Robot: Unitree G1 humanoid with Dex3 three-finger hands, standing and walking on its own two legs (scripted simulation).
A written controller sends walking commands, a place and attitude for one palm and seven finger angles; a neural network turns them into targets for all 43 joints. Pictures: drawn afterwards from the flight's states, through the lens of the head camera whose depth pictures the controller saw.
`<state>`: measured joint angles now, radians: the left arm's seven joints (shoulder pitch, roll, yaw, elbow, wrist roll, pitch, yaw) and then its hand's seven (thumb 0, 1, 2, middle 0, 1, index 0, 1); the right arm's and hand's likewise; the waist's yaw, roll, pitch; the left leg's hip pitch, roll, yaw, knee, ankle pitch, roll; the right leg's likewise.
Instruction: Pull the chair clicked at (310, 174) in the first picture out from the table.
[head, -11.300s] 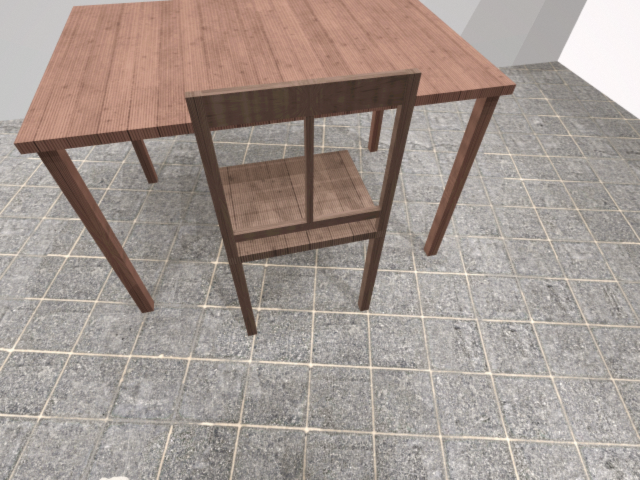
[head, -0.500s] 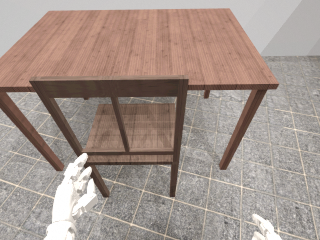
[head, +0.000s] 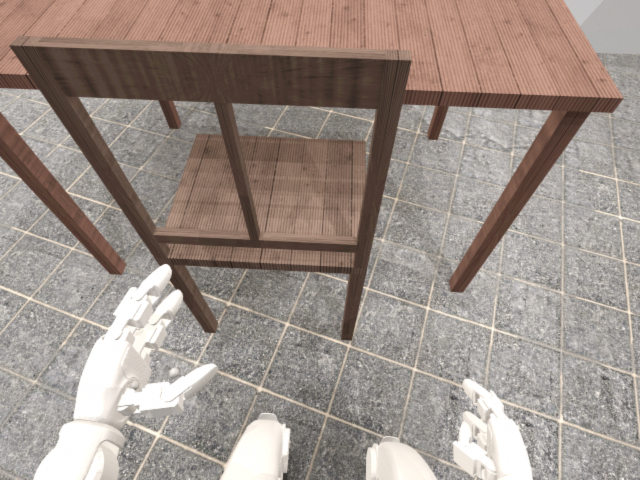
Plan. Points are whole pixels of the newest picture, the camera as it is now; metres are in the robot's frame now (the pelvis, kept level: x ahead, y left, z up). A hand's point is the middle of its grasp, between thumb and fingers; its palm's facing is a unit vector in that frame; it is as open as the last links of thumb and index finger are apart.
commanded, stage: raise the hand toward the chair's back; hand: left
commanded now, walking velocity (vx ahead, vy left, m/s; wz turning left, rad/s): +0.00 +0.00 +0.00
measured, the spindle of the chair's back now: (242, 181) +0.53 +0.16 +0.01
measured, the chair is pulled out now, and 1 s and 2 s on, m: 0.00 0.00 0.00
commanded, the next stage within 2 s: aim the fingers beside a spindle in 1.36 s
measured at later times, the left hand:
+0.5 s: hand (141, 351) +0.24 +0.21 +0.06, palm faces +0.03 -1.00 -0.04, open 16.1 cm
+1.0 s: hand (126, 325) +0.27 +0.23 +0.07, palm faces +0.01 -1.00 -0.05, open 16.9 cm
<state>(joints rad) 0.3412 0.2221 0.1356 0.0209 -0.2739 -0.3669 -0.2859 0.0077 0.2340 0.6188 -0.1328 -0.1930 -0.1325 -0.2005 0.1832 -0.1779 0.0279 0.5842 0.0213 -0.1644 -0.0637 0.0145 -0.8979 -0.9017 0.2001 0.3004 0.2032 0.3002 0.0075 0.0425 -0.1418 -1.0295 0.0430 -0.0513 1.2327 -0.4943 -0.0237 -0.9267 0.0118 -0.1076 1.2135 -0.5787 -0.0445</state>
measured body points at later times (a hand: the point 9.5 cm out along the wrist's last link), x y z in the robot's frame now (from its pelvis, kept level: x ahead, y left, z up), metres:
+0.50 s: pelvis +0.02 +0.02 +0.02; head +0.08 +0.03 +0.46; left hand +0.24 +0.26 +0.06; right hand +0.21 -0.22 -0.05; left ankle +0.05 +0.13 -0.63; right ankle +0.01 -0.10 -0.63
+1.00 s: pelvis +0.02 +0.03 +0.03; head +0.09 +0.04 +0.47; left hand +0.26 +0.28 +0.08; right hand +0.18 -0.22 -0.06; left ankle +0.05 +0.13 -0.63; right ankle +0.01 -0.10 -0.63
